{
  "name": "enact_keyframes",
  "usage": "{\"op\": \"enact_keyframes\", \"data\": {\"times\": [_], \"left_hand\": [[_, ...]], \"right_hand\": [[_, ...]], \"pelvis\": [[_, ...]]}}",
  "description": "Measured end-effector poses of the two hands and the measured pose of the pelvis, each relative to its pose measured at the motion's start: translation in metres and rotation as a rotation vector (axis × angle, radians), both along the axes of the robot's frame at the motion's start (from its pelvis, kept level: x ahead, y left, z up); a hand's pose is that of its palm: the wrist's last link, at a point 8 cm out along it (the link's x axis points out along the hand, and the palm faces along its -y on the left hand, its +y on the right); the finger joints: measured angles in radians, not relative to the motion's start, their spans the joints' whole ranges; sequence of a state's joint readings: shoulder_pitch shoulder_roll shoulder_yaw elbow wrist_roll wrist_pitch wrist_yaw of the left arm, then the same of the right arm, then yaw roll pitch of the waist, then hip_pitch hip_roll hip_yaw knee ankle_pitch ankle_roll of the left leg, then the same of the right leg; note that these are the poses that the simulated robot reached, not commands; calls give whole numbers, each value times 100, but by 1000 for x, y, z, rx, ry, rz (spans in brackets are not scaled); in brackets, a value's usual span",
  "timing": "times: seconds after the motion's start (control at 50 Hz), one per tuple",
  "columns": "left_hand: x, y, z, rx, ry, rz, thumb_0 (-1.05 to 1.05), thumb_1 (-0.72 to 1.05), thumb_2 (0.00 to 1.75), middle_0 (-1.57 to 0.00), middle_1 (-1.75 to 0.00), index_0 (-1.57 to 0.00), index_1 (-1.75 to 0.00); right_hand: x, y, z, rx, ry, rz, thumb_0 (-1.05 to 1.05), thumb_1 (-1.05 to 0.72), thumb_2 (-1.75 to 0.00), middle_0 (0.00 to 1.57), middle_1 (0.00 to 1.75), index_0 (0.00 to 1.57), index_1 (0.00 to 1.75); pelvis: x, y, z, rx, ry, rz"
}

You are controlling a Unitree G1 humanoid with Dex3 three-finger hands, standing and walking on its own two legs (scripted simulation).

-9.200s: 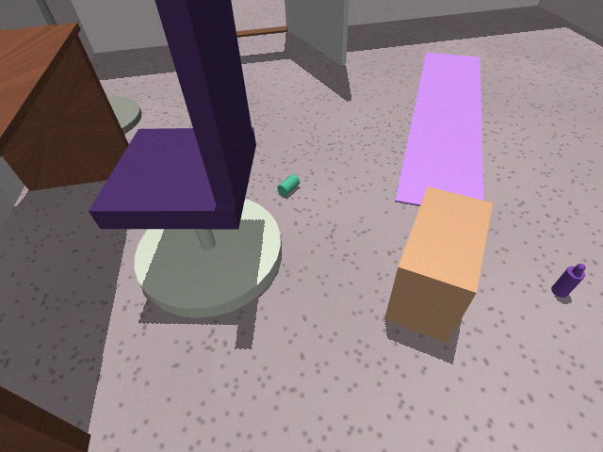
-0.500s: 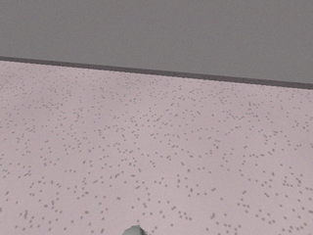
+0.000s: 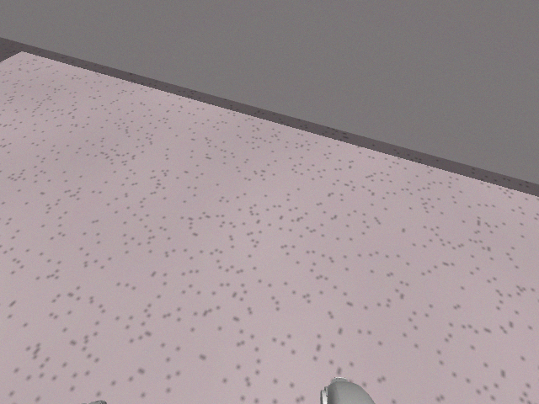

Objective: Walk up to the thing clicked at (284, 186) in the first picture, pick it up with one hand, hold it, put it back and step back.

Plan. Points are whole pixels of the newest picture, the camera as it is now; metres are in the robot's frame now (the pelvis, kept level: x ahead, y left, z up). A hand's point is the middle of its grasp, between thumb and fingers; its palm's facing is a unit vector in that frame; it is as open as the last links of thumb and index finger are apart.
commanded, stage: walk up
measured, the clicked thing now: out of the picture -0.40 +1.59 -0.73
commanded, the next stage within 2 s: stand in 1.80 s
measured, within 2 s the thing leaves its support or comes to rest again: neither
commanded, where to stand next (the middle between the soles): +0.15 -0.03 m, yaw +15 degrees
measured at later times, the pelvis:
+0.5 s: pelvis +0.04 -0.07 -0.01, yaw +12 degrees
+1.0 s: pelvis +0.05 -0.05 +0.00, yaw +17 degrees
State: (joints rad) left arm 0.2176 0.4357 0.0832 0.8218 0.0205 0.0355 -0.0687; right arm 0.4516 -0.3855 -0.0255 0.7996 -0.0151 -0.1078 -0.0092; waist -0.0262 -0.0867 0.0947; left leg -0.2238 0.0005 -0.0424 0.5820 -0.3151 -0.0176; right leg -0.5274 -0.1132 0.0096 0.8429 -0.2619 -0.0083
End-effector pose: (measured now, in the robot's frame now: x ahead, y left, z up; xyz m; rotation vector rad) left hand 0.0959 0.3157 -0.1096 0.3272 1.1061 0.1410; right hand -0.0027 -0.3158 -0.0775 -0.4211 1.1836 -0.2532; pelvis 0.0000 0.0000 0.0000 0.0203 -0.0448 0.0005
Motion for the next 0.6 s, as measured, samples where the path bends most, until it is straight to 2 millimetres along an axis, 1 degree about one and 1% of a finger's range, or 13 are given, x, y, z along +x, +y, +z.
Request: {"op": "enact_keyframes", "data": {"times": [0.08,0.12,0.18,0.24,0.28,0.38,0.48,0.54,0.6], "left_hand": [[9,-18,2,49,-33,43,1,91,90,-20,-30,-20,-30],[9,-31,4,67,-43,59,1,91,90,-20,-30,-20,-30],[2,-49,12,63,-48,90,1,91,90,-20,-30,-20,-30],[-11,-62,20,61,-37,125,1,90,90,-20,-30,-20,-30],[-21,-67,23,62,-22,149,1,90,90,-21,-30,-20,-30],[-49,-68,17,68,17,215,1,90,90,-21,-30,-21,-30],[-73,-61,1,56,58,273,1,90,90,-21,-30,-21,-30],[-81,-54,-12,43,74,295,1,90,90,-21,-30,-20,-30],[-83,-56,-17,20,91,314,1,90,90,-20,-30,-20,-30]], "right_hand": [[44,-35,-21,3,-16,53,0,-89,-90,20,30,21,30],[67,-49,-31,2,-24,70,0,-90,-90,20,30,20,30],[100,-58,-35,11,-28,120,1,-90,-90,20,30,20,30],[129,-63,-31,29,-44,172,1,-90,-90,20,30,20,30],[145,-65,-28,37,-52,198,0,-90,-90,20,30,20,30],[170,-64,-24,39,-35,245,0,-90,-90,20,30,20,30],[187,-52,-22,26,-27,281,0,-90,-90,20,30,20,30],[192,-43,-22,13,-38,291,0,-90,-90,20,30,20,30],[194,-33,-20,18,-50,301,0,-90,-90,20,30,20,30]], "pelvis": [[17,-28,-13,8,7,26],[20,-39,-17,-13,0,46],[24,-52,-13,7,-2,85],[29,-59,-4,12,3,106],[33,-64,-1,9,8,118],[40,-71,0,-5,9,158],[42,-69,-6,-19,8,202],[41,-63,-12,-6,3,225],[42,-57,-11,-12,4,232]]}}
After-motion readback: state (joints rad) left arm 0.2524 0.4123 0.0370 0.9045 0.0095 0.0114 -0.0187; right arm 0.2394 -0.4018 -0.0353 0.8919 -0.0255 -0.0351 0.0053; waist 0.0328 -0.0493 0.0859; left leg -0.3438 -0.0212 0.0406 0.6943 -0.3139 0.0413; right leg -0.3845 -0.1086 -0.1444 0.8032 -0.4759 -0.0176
